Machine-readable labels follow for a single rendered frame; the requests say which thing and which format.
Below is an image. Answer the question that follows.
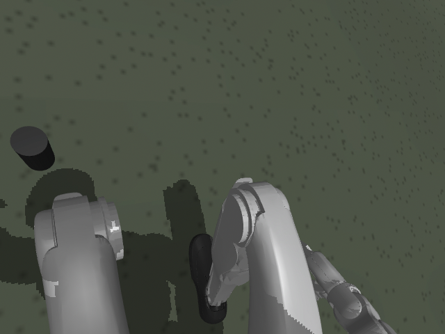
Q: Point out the can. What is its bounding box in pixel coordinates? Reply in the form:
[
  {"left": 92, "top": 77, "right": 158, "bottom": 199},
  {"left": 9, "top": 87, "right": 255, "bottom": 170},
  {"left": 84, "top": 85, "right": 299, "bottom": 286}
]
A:
[{"left": 10, "top": 126, "right": 55, "bottom": 171}]

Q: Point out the right robot hand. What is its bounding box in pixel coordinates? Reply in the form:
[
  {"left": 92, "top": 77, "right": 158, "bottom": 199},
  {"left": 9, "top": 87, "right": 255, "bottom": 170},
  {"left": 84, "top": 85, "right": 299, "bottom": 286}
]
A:
[{"left": 300, "top": 240, "right": 347, "bottom": 301}]

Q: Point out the right robot arm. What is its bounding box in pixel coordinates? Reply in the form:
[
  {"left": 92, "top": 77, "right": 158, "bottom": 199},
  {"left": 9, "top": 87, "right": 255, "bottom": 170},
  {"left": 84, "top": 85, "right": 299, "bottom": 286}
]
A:
[{"left": 327, "top": 283, "right": 396, "bottom": 334}]

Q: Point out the right robot foot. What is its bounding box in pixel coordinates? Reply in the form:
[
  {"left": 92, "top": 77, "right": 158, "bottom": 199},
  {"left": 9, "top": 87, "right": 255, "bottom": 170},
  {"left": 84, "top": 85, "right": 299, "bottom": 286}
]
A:
[{"left": 189, "top": 234, "right": 227, "bottom": 324}]

